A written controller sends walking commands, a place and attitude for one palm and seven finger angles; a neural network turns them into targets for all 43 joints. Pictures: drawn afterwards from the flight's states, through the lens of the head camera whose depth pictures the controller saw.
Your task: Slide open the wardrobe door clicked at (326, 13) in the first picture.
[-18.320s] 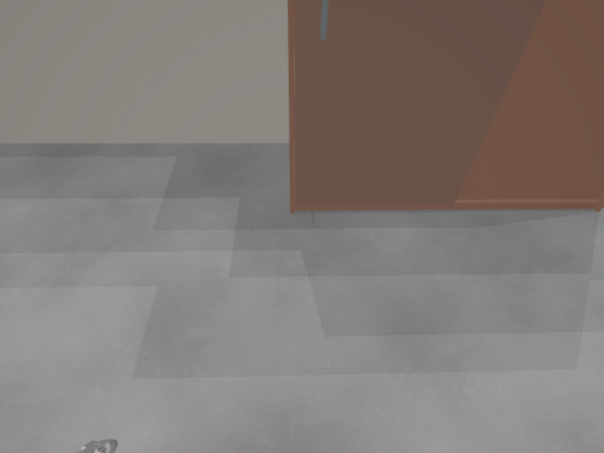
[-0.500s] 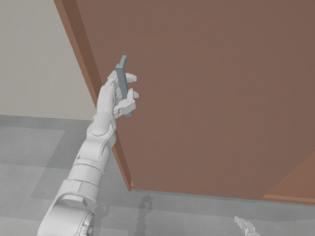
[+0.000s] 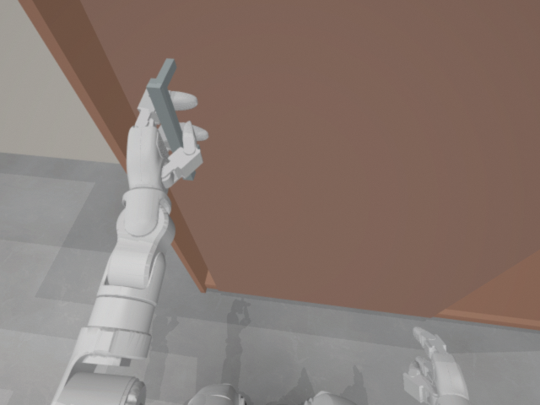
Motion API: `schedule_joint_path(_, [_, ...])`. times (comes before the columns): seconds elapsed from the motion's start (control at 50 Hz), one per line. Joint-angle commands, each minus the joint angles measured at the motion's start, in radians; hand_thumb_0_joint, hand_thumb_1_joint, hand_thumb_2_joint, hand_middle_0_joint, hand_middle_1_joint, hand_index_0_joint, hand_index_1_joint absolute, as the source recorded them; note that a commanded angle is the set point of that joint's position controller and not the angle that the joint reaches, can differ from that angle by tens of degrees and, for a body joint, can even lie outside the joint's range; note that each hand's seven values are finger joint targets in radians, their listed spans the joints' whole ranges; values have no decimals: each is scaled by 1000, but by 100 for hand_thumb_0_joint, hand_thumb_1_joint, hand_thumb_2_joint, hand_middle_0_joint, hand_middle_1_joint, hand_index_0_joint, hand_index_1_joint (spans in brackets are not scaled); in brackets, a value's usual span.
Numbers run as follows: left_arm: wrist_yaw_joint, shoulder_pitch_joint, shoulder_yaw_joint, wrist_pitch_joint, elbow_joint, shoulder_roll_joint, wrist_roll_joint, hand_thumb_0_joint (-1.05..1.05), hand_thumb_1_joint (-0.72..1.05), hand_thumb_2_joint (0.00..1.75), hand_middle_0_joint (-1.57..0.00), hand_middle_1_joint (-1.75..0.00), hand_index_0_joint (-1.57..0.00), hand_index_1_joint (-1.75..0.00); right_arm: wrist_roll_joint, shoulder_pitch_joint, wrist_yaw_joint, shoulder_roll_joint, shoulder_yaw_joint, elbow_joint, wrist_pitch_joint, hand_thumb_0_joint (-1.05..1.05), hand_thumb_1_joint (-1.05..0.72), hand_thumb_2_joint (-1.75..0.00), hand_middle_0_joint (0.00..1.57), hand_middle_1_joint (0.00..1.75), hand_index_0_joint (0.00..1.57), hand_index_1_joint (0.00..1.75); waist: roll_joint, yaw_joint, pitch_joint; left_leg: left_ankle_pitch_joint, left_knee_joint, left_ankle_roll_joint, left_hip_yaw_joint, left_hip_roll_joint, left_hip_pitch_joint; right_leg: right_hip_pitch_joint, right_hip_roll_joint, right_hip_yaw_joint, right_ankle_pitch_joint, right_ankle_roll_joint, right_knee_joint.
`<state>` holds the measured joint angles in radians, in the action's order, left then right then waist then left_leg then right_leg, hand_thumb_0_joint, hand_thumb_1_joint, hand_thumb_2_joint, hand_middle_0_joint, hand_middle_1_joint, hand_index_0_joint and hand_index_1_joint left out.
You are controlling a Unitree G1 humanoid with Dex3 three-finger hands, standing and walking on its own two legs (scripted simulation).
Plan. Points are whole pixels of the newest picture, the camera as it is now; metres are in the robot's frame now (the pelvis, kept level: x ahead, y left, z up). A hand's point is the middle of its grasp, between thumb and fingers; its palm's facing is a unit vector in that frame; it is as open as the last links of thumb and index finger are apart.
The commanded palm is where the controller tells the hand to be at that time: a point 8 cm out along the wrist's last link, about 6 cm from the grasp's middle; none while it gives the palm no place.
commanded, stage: step sideways, sliding the door along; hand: left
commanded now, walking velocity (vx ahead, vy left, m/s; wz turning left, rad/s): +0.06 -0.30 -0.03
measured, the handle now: (179, 126) +0.43 +0.19 +0.14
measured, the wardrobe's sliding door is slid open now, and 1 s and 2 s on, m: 0.05 0.28 0.48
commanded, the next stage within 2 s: stop walking and hold the door there in 1.66 s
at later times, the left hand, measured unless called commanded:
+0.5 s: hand (249, 151) +0.40 +0.08 +0.14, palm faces +0.44 -0.90 -0.05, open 5.9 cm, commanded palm +0.36 +0.05 +0.15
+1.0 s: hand (378, 164) +0.40 -0.08 +0.14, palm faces +0.39 -0.92 -0.03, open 5.9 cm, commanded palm +0.36 -0.11 +0.15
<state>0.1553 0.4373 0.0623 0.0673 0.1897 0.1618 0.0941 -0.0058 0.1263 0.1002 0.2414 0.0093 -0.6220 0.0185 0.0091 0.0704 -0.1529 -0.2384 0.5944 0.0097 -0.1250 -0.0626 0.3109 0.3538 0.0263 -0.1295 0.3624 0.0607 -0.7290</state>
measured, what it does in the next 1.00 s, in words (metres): steps to the right: right foot, then left foot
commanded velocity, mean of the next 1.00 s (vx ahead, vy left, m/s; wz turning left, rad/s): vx -0.14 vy -0.29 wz -0.10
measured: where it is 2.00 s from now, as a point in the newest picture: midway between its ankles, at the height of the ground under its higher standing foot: outside the picture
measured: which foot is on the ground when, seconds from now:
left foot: down 0.00-0.34, up 0.36-0.46, down 0.48-0.78, up 0.80-0.96, down 0.98-1.00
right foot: up 0.00-0.30, down 0.32-0.48, up 0.50-0.74, down 0.76-0.98, up 1.00-1.00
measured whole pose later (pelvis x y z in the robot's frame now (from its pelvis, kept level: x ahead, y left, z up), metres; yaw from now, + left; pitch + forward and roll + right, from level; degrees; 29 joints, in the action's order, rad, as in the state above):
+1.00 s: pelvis +0.08 -0.29 +0.00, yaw +5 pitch +0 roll -1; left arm 0.19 0.11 0.12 0.13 -0.22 0.11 0.10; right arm -0.03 0.04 0.03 0.23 0.03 -0.56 0.12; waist 0.06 0.08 -0.24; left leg -0.27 0.63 0.00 -0.11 -0.08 0.29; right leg 0.47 -0.02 -0.09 0.27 0.02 -0.77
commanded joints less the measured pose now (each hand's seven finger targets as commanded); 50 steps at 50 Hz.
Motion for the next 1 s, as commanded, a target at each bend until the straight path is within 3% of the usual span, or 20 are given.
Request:
schedule_joint_path(0.0, [-78,500,-171,129,-395,-12,-31,0,90,90,-45,-140,-45,-140,-10,-77,-36,79,50,130,38,0,-90,-90,20,30,20,30,113,-99,498,711,-134,245,494,-533,-591,341,-79,238,151,-61,-515])
schedule_joint_path(0.14, [-98,522,-271,88,-420,-105,-36,0,90,90,-45,-140,-45,-140,-30,-62,-49,90,58,145,60,0,-90,-90,20,30,20,30,283,-111,433,501,-151,120,133,-340,-404,177,-105,61,24,-90,-242])
schedule_joint_path(0.24, [-83,463,-209,103,-415,-38,-17,0,90,90,-45,-140,-45,-140,-43,-63,-53,81,48,167,91,0,-90,-90,20,30,20,30,338,-105,453,546,-12,48,62,-275,-353,-63,-25,-36,-57,-96,67])
schedule_joint_path(0.28, [-79,430,-190,111,-420,-4,-27,0,90,90,-45,-140,-45,-140,-54,-65,-56,68,38,164,104,0,-90,-90,20,30,20,30,228,-94,445,452,113,55,49,-200,-296,-172,-47,-12,-334,-92,264])
schedule_joint_path(0.34, [-62,320,-82,122,-440,144,-48,0,90,90,-45,-140,-45,-140,-48,-82,-37,29,34,143,103,0,-90,-90,20,30,20,30,-333,-58,466,-382,463,-66,43,15,140,-413,-333,267,-1153,61,196])
schedule_joint_path(0.36, [-55,301,-70,121,-473,146,-49,0,90,90,-45,-140,-45,-140,-47,-97,-26,36,37,128,106,0,-90,-90,20,30,20,30,-336,-59,478,-436,487,-52,71,13,168,-440,-352,272,-1222,88,156])
schedule_joint_path(0.4, [-49,324,-125,144,-566,60,-39,0,90,90,-45,-140,-45,-140,-42,-74,-19,15,19,107,124,0,-90,-90,20,30,20,30,-234,-103,463,-264,123,-34,63,-31,77,-430,-305,187,-1248,61,19])
schedule_joint_path(0.42, [-51,308,-139,157,-592,42,-30,0,90,90,-45,-140,-45,-140,-37,-48,-14,33,30,106,121,0,-90,-90,20,30,20,30,-165,-128,493,123,-99,-19,65,-99,-179,-262,-250,112,-1053,-4,-96])
schedule_joint_path(0.44, [-63,281,-164,158,-637,0,-11,0,90,90,-45,-140,-45,-140,-25,-49,-16,93,71,131,115,0,-90,-90,20,30,20,30,104,-124,536,877,-133,86,313,-338,-556,123,-104,50,-400,-105,-271])
schedule_joint_path(0.46, [-76,277,-193,165,-622,-34,-26,0,90,90,-45,-140,-45,-140,-31,-62,-50,117,82,167,97,0,-90,-90,20,30,20,30,209,-88,571,1242,-101,154,416,-514,-659,238,-89,126,246,-97,-422])
schedule_joint_path(0.56, [-72,312,-149,157,-656,14,-43,0,90,90,-45,-140,-45,-140,-35,-66,-94,98,89,172,127,0,-90,-90,20,30,20,30,338,-99,447,865,-78,134,167,-399,-614,323,-104,112,87,-90,-355])
schedule_joint_path(0.64, [-78,193,-159,140,-619,4,-40,0,90,90,-45,-140,-45,-140,-33,-57,-87,84,71,215,155,0,-90,-90,20,30,20,30,373,-93,399,771,-101,51,19,-342,-432,52,-52,33,-14,-89,-115])
schedule_joint_path(0.68, [-74,135,-158,143,-615,11,-40,0,90,90,-45,-140,-45,-140,-42,-53,-82,75,58,220,174,0,-90,-90,20,30,20,30,357,-96,358,728,-48,83,-5,-319,-387,-38,-29,10,-98,-95,34])
schedule_joint_path(0.72, [-71,104,-126,158,-644,54,-46,0,90,90,-45,-140,-45,-140,-56,-80,-90,51,42,220,186,0,-90,-90,20,30,20,30,253,-72,363,554,101,83,-7,-262,-310,-191,-39,1,-342,-99,232])
schedule_joint_path(0.74, [-70,96,-110,169,-667,93,-56,0,90,90,-45,-140,-45,-140,-63,-81,-88,23,30,220,185,0,-90,-90,20,30,20,30,61,-70,371,273,227,-3,-23,-171,-206,-269,-123,68,-665,-81,288])
schedule_joint_path(0.78, [-54,-68,-34,167,-668,167,-57,0,90,90,-45,-140,-45,-140,-45,-70,-69,23,48,207,187,0,-90,-90,20,30,20,30,-300,-27,443,-499,513,-79,39,34,80,-372,-347,384,-1336,70,230])
schedule_joint_path(0.86, [-39,-51,-79,217,-813,69,-60,0,90,90,-45,-140,-45,-140,-36,-96,-72,-12,5,143,189,0,-90,-90,20,30,20,30,-186,-67,470,-431,277,-60,136,-14,130,-490,-353,342,-1377,131,118])
schedule_joint_path(0.92, [-57,-36,-166,250,-834,22,-66,0,90,90,-45,-140,-45,-140,-19,-48,-63,24,40,163,145,0,-90,-90,20,30,20,30,-190,-115,546,169,-119,-35,86,-101,-332,-179,-243,201,-991,34,-10])
schedule_joint_path(0.96, [-82,-36,-250,237,-858,-44,-65,0,90,90,-45,-140,-45,-140,-24,-92,-82,108,68,243,135,0,-90,-90,20,30,20,30,212,-60,542,1093,-169,169,417,-545,-610,248,-92,162,235,-84,-345])
schedule_joint_path(0.98, [-78,6,-257,226,-841,-66,-88,0,90,90,-45,-140,-45,-140,-16,-101,-98,106,72,248,148,0,-90,-90,20,30,20,30,156,-66,502,1072,-124,172,327,-514,-577,299,-56,197,235,-82,-490])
